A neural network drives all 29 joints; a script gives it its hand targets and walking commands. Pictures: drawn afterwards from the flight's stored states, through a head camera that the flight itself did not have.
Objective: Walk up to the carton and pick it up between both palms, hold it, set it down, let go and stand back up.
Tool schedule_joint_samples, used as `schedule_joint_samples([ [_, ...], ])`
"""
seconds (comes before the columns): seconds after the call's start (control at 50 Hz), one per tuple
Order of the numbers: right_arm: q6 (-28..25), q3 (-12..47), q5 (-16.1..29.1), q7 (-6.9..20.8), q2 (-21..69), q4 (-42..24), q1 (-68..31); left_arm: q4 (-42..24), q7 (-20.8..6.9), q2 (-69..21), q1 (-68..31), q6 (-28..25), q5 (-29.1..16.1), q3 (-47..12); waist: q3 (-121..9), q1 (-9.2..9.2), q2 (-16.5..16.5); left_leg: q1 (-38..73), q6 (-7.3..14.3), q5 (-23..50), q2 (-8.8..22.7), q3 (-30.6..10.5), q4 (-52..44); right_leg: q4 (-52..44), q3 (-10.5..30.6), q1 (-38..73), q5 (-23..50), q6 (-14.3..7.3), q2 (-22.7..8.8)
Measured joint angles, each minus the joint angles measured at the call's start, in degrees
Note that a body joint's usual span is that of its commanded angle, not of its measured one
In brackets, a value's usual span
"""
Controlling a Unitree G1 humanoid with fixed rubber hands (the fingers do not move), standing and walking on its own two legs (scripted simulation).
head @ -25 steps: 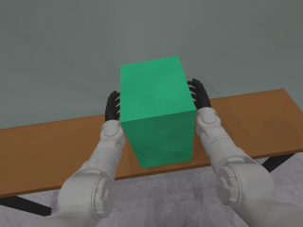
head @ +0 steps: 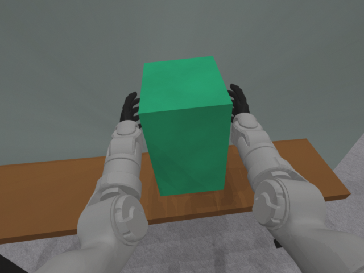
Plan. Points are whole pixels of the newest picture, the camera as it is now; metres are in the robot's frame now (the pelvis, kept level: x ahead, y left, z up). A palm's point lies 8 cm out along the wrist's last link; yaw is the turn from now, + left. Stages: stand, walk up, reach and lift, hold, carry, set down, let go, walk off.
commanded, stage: reach and lift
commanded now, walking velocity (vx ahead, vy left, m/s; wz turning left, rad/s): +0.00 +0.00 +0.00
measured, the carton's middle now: (185, 128) +0.43 +0.03 +0.11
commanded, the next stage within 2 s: hold in 1.94 s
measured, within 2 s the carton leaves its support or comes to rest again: neither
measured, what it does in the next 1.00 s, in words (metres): stands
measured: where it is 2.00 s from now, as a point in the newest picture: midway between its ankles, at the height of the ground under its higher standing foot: outside the picture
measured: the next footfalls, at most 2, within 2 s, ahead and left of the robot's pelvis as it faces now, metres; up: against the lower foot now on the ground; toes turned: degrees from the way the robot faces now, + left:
none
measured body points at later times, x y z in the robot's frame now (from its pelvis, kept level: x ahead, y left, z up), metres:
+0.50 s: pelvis +0.00 +0.01 +0.00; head -0.03 +0.02 +0.45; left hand +0.41 +0.16 +0.17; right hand +0.43 -0.10 +0.16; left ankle +0.04 +0.11 -0.75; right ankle +0.00 -0.10 -0.75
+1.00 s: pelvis +0.00 +0.01 +0.00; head -0.03 +0.02 +0.44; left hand +0.39 +0.16 +0.18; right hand +0.41 -0.10 +0.17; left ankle +0.04 +0.11 -0.75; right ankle +0.00 -0.10 -0.75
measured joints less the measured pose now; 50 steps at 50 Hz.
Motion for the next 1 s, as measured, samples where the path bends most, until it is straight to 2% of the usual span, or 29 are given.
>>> schedule_joint_samples([
  [0.08, -2.3, -1.4, -1.9, 0.9, 2.1, -2.3, 4.5, -3.7, -0.3, -1.4, 4.5, -0.1, -0.6, -1.6, 1.5, 0.01, -0.4, -0.6, 0.2, 0.3, 0.0, 0.1, 0.5, 0.7, -0.1, -0.7, 0.2, 0.1, -0.1],
  [0.16, -4.2, -1.1, -2.0, 1.9, 3.1, -5.1, 8.6, -5.9, 1.4, -2.0, 7.7, -0.6, -3.7, -5.1, 1.0, 0.57, 0.1, -4.0, 0.5, 0.4, 0.0, 0.4, 1.7, 2.0, 0.0, -4.3, 0.3, 0.4, -0.2],
  [0.28, -4.1, 2.8, 1.2, 2.4, 2.2, -8.9, 10.6, -6.5, 3.8, -0.5, 8.3, -0.8, -9.7, -11.7, -1.5, 1.09, 1.5, -9.1, 1.1, 0.0, -0.1, 0.6, 3.7, 3.7, 0.1, -9.3, 0.3, 0.8, -0.4],
  [0.38, -1.5, 6.7, 4.9, 1.3, 0.5, -10.1, 8.6, -6.5, 4.9, 1.5, 5.8, 1.4, -12.2, -15.1, -3.3, 0.77, 2.0, -9.6, 1.4, -0.3, -0.4, 0.7, 3.7, 4.0, 0.1, -9.9, -0.2, 1.1, -0.8],
  [0.48, 0.6, 11.0, 9.6, 0.1, -1.1, -11.1, 6.2, -9.7, 4.6, 2.3, 4.2, 4.4, -11.1, -16.1, -2.4, -0.48, 2.2, -6.1, 1.3, -1.2, -0.4, 0.4, 3.6, 2.0, -0.1, -5.4, -0.2, 1.2, -0.7],
  [0.58, 2.3, 12.4, 11.2, -0.8, -1.3, -9.9, 4.5, -12.0, 2.2, 1.6, 3.5, 7.4, -6.5, -13.3, 0.6, -2.54, 1.1, -1.1, 1.1, -2.1, -0.5, -0.4, 3.3, 0.5, -0.8, 0.4, -0.7, 1.1, -0.7],
  [0.64, 2.7, 14.2, 12.7, -1.5, -0.9, -10.6, 6.1, -14.1, 1.2, 1.0, 5.6, 8.2, -5.3, -12.8, 1.1, -3.50, 0.3, 0.1, 0.9, -2.5, -0.6, -0.7, 3.4, 0.2, -1.1, 1.9, -1.0, 1.1, -0.7],
  [0.78, 4.3, 20.0, 17.7, -2.7, -0.7, -18.2, 12.1, -22.9, 1.9, 1.0, 12.7, 10.9, -8.6, -18.0, 1.5, -5.11, 0.8, -1.4, 0.8, -3.5, -0.4, -1.8, 5.6, 0.8, -2.0, 1.5, -1.4, 1.0, -0.5],
  [0.92, 8.3, 24.0, 21.8, -4.4, -2.7, -26.4, 14.0, -30.0, 3.5, 2.1, 13.8, 15.5, -11.2, -22.6, 1.4, -4.92, 2.3, -3.5, 0.9, -3.4, -0.5, -2.5, 7.0, 2.8, -2.5, -0.7, -1.8, 0.9, -0.6],
  [1.0, 10.7, 24.1, 22.3, -5.1, -2.8, -27.3, 12.5, -31.3, 3.0, 2.6, 12.5, 17.9, -11.1, -22.2, 1.2, -5.07, 2.6, -3.2, 0.9, -3.2, -0.7, -2.7, 6.9, 3.8, -2.5, -1.0, -2.2, 0.9, -0.8],
])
